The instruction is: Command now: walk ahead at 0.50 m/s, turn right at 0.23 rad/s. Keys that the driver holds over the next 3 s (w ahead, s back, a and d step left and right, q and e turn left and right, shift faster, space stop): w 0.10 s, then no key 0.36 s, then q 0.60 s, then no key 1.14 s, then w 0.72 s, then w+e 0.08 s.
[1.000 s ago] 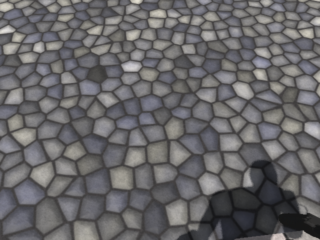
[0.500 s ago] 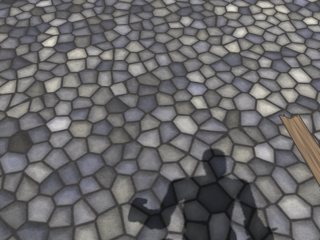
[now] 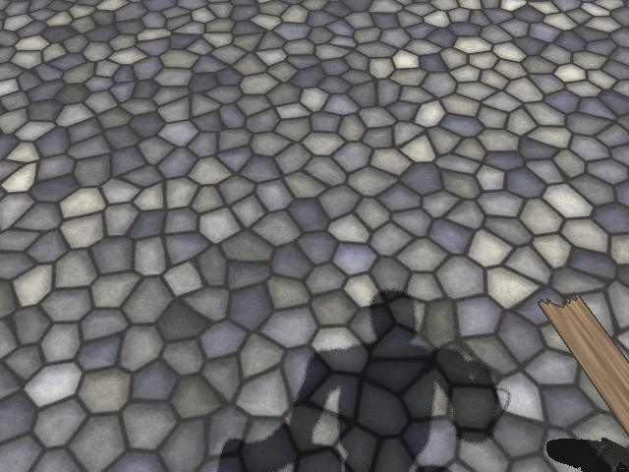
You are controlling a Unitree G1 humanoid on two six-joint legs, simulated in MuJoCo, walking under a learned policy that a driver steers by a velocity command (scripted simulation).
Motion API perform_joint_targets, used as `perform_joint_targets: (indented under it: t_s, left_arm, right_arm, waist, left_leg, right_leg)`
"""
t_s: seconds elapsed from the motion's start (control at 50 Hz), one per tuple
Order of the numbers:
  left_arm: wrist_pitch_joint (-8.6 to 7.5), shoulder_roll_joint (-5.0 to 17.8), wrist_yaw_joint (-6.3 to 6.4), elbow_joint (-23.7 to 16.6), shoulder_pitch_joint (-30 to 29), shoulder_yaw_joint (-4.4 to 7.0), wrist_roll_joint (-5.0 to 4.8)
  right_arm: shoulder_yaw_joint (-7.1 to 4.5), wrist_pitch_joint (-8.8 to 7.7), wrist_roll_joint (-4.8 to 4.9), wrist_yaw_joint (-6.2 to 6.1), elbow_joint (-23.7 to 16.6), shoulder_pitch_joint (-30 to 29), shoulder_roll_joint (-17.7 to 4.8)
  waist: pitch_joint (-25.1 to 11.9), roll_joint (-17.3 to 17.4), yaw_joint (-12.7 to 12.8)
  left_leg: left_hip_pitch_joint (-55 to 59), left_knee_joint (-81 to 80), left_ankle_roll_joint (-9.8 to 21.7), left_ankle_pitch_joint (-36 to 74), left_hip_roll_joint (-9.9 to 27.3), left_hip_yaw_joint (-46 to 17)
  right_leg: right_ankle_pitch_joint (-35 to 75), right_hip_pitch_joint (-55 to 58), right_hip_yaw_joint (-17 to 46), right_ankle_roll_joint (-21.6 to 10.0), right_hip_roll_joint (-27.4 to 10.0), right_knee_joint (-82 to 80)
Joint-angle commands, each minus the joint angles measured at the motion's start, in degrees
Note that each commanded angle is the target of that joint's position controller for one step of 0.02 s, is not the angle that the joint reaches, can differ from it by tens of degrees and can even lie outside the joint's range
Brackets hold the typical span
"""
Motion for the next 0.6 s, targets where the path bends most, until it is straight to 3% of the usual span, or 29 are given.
perform_joint_targets:
  t_s: [0.02,0.04,0.06,0.08,0.1,0.12,0.14,0.16,0.2,0.26,0.32,0.38,0.44,0.46,0.48,0.5,0.52,0.54,0.6]
  left_arm:
    - [-0.23,7.06,0.11,-2.57,-0.36,1.72,0.29]
    - [-0.33,4.80,0.14,-3.76,-0.56,0.68,1.05]
    - [-1.14,1.17,0.17,-4.07,7.81,-0.40,-0.29]
    - [-1.59,4.94,0.13,-3.45,6.58,-0.05,-0.67]
    - [-1.70,8.08,-0.03,-4.40,0.04,0.82,-1.02]
    - [-1.75,7.57,0.10,-5.52,-4.48,0.63,-0.36]
    - [-1.85,6.96,0.13,-6.19,-6.67,0.76,0.68]
    - [-1.69,6.41,0.08,-6.09,-5.91,0.96,1.13]
    - [-1.03,3.74,0.10,-5.09,-3.21,0.42,1.03]
    - [-0.36,1.05,0.37,-5.01,-4.78,-0.67,1.30]
    - [-0.04,1.41,0.19,-4.81,-8.33,-0.68,1.05]
    - [0.03,2.38,-0.08,-5.69,-11.94,-0.27,1.14]
    - [-0.41,3.02,-0.30,-5.12,-10.70,0.33,1.75]
    - [-0.54,4.87,0.04,-4.86,-9.74,0.85,2.19]
    - [-0.44,8.30,0.63,-5.56,-9.17,1.44,3.00]
    - [0.32,5.46,1.03,-5.28,-9.02,0.83,2.98]
    - [0.96,2.25,0.97,-5.09,-9.20,0.09,2.25]
    - [1.41,2.37,0.90,-4.79,-10.31,0.13,1.86]
    - [2.34,6.78,1.34,-5.27,-13.54,1.43,1.89]
  right_arm:
    - [-3.48,-1.61,-0.36,-0.34,-2.48,5.26,-8.85]
    - [-4.28,-1.74,-1.05,-0.67,-1.56,14.19,-11.77]
    - [-5.75,-1.01,-1.23,-0.36,1.00,20.34,-16.59]
    - [-4.61,-0.77,0.63,0.09,1.44,21.39,-11.65]
    - [-3.66,-0.48,0.81,-0.15,1.03,18.28,-8.54]
    - [-3.08,-0.03,-0.14,-0.33,0.19,14.41,-7.65]
    - [-2.53,0.17,-0.58,-0.28,0.12,11.67,-6.47]
    - [-2.01,0.00,-0.97,-0.31,0.05,10.33,-5.47]
    - [-1.61,-0.21,-0.78,-0.24,1.18,9.66,-4.65]
    - [-2.29,0.53,-0.45,-1.00,2.76,8.62,-7.54]
    - [-2.44,1.82,0.05,-1.53,4.43,10.05,-8.46]
    - [-2.25,2.66,0.34,-1.56,6.07,11.40,-8.26]
    - [-1.91,3.26,1.09,-1.69,6.87,9.88,-7.59]
    - [-1.49,3.04,0.59,-1.67,7.49,11.83,-6.35]
    - [-0.75,2.34,-1.02,-1.41,7.39,15.51,-4.31]
    - [0.33,2.29,-0.93,-1.46,8.78,20.08,-1.18]
    - [0.32,2.97,-0.44,-1.65,8.59,17.44,-2.49]
    - [-0.19,4.02,-0.01,-1.93,7.13,13.75,-4.22]
    - [-1.06,7.25,-0.16,-2.65,5.78,11.92,-6.45]
  waist:
    - [-4.29,-8.12,-5.74]
    - [-12.21,-3.22,-9.58]
    - [-19.02,14.61,-7.38]
    - [-16.83,13.02,-8.88]
    - [-8.59,6.77,-9.94]
    - [-4.20,2.28,-8.90]
    - [-0.78,0.79,-7.42]
    - [-1.15,1.84,-5.59]
    - [-2.95,3.47,-3.69]
    - [-4.84,3.81,-3.29]
    - [-6.05,4.29,-5.00]
    - [-5.13,4.06,-6.20]
    - [-4.53,3.17,-4.16]
    - [-5.29,0.92,-4.30]
    - [-9.12,-4.99,-6.63]
    - [-13.54,-10.70,-7.40]
    - [-13.22,-10.78,-5.63]
    - [-11.14,-10.78,-5.31]
    - [-7.30,-11.07,-6.23]
  left_leg:
    - [15.06,-2.44,4.27,-1.86,0.07,1.07]
    - [28.98,-1.05,8.16,-0.82,8.30,-7.58]
    - [47.93,-5.57,18.16,-13.05,19.65,-32.87]
    - [48.46,-11.16,18.39,-27.13,21.33,-42.63]
    - [41.94,-11.96,15.83,-29.17,19.42,-35.11]
    - [34.51,-12.26,14.48,-19.21,17.18,-27.89]
    - [28.35,-12.59,14.34,-5.07,15.20,-22.39]
    - [25.00,-12.33,13.73,7.90,13.60,-17.75]
    - [22.36,-11.88,13.61,24.89,11.48,-10.89]
    - [20.19,-12.19,13.80,33.17,10.21,-4.62]
    - [19.94,-12.23,12.28,30.13,8.86,-1.50]
    - [21.97,-10.52,11.75,24.43,9.87,-2.68]
    - [21.72,-5.48,9.35,15.88,8.88,-3.85]
    - [20.31,-2.69,6.96,11.24,6.49,-3.28]
    - [14.58,1.84,4.18,-0.87,2.78,-1.93]
    - [9.24,5.07,1.33,-17.19,0.71,-0.43]
    - [8.49,6.24,-0.03,-24.88,1.02,-0.53]
    - [7.46,6.39,-0.48,-24.60,1.09,-0.20]
    - [9.85,6.82,-0.23,-19.38,0.81,0.94]
  right_leg:
    - [32.50,-2.24,7.71,-5.49,-12.15,6.07]
    - [26.16,-8.51,3.81,-3.28,-8.66,20.95]
    - [0.88,-29.29,-2.62,1.33,0.16,41.49]
    - [-10.34,-38.34,0.62,1.68,-1.58,48.37]
    - [-5.77,-41.61,0.42,1.44,-4.35,50.68]
    - [-1.82,-40.11,-2.18,1.67,-6.49,49.32]
    - [0.30,-38.49,-3.36,2.23,-7.85,45.95]
    - [1.12,-34.61,-3.72,2.77,-9.23,43.30]
    - [0.68,-29.76,-5.24,4.20,-9.39,37.15]
    - [6.89,-25.04,-7.32,5.60,-8.87,25.34]
    - [17.34,-19.96,-8.42,5.58,-7.55,16.20]
    - [18.97,-18.70,-7.83,4.50,-6.98,10.74]
    - [23.63,-12.23,-8.73,1.77,-5.92,0.62]
    - [34.70,-6.96,-6.14,0.31,-8.35,-1.94]
    - [54.89,3.10,-0.12,-2.97,-15.78,2.57]
    - [58.06,9.68,4.44,-9.09,-21.52,4.86]
    - [52.17,7.75,6.37,-10.70,-22.42,3.60]
    - [44.58,5.03,6.69,-9.88,-21.67,2.16]
    - [28.96,-4.26,4.20,-7.04,-20.95,-1.84]
Next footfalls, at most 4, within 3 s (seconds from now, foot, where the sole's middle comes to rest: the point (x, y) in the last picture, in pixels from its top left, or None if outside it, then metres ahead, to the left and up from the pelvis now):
0.02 left None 0.18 0.13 -0.77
0.46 right None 0.33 -0.11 -0.77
1.10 right None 0.31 -0.11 -0.77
1.42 left None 0.19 0.12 -0.77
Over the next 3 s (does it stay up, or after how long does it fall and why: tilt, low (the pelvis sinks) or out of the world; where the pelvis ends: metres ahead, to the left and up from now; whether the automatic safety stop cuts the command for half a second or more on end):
stays up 0.49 0.12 -0.01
